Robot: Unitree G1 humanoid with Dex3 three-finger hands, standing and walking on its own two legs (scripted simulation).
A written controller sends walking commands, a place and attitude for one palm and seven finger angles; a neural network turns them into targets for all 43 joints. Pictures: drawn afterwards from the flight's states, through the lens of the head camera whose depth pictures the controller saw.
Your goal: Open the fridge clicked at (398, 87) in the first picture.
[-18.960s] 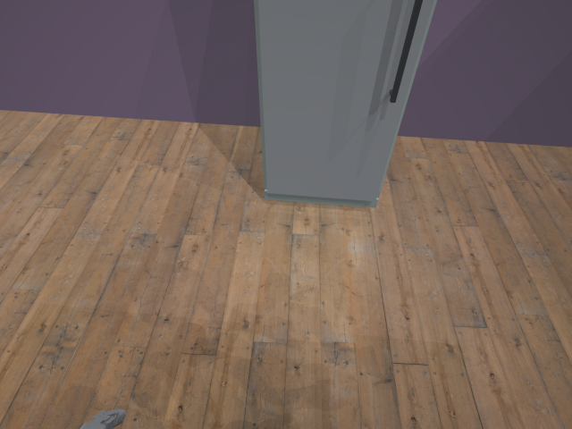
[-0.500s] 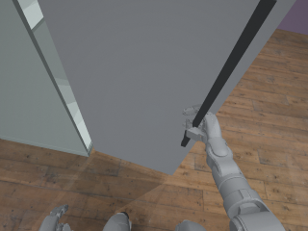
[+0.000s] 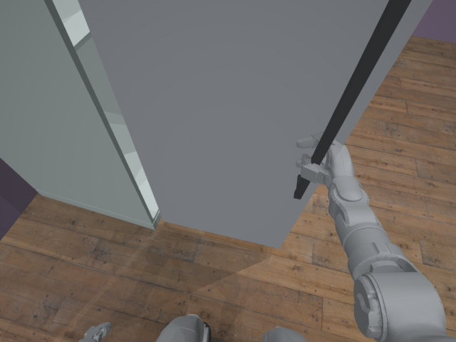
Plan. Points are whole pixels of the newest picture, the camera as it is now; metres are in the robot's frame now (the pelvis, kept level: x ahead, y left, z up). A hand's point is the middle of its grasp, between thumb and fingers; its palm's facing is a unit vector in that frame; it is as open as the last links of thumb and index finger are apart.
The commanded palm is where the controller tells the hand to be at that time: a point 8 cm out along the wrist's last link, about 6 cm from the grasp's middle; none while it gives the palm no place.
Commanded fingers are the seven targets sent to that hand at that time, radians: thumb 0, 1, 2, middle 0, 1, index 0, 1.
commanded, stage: stop walking and hold the door back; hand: right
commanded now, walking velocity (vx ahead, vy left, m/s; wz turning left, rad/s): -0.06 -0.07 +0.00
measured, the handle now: (333, 118) +0.48 -0.11 +0.12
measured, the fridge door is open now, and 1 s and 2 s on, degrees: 87 85 80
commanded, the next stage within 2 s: loosen the grip on the handle in 0.56 s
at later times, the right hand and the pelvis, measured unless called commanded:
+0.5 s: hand (306, 168) +0.43 -0.09 +0.03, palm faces -0.13 +0.98 -0.13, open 5.2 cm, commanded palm +0.42 -0.16 +0.01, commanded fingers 0.00 -0.90 -0.90 0.45 1.40 0.45 1.40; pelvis +0.04 -0.02 +0.00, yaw +2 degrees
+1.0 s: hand (309, 165) +0.44 -0.09 +0.02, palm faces -0.15 +0.98 -0.11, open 10.8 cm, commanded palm +0.42 -0.15 +0.03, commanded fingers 0.00 0.55 -0.20 0.34 1.27 0.34 1.27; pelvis +0.00 -0.03 -0.01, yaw +2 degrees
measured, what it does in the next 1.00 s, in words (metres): steps on the spot: right foot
